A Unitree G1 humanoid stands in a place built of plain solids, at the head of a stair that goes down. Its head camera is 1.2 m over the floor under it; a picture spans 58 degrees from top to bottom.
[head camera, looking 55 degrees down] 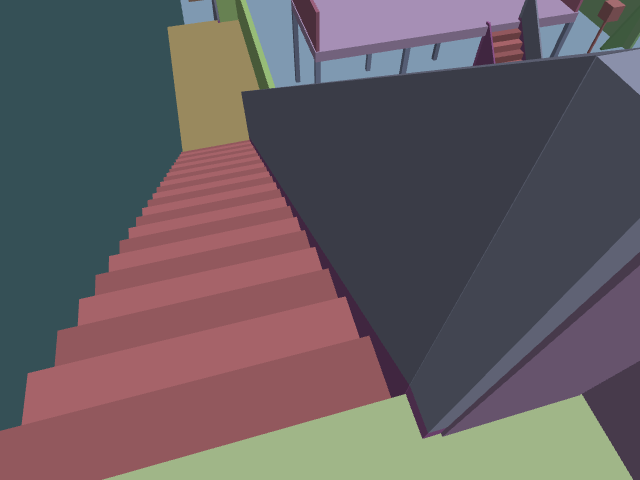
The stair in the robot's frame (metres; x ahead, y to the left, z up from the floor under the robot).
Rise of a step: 0.18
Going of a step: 0.25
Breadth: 1.20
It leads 15 degrees to the left of straight ahead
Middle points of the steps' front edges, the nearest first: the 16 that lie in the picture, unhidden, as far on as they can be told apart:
0.18 0.35 0.00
0.42 0.41 -0.17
0.66 0.47 -0.35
0.90 0.54 -0.52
1.13 0.60 -0.70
1.37 0.67 -0.88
1.61 0.73 -1.05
1.85 0.79 -1.23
2.09 0.86 -1.40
2.33 0.92 -1.58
2.57 0.99 -1.76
2.81 1.05 -1.93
3.05 1.11 -2.11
3.29 1.18 -2.28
3.52 1.24 -2.46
3.76 1.31 -2.63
